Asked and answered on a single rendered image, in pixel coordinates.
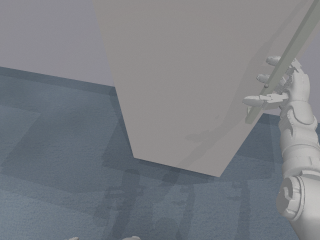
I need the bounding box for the right robot forearm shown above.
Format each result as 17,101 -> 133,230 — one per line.
278,101 -> 320,181

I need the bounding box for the right robot hand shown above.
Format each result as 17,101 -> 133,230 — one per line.
242,56 -> 311,111

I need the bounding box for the fridge door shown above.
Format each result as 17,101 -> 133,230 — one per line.
92,0 -> 320,177

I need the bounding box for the handle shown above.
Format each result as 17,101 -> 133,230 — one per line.
245,0 -> 320,124

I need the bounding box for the right robot upper arm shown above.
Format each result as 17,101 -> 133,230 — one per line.
276,175 -> 320,240

